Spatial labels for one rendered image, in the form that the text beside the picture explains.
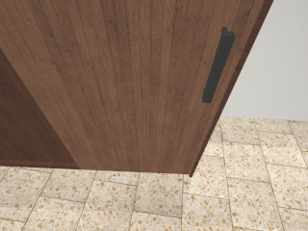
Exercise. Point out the wardrobe door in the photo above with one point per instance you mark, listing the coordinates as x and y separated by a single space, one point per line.
25 132
121 81

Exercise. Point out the handle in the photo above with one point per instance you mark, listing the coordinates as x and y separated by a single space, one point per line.
224 46

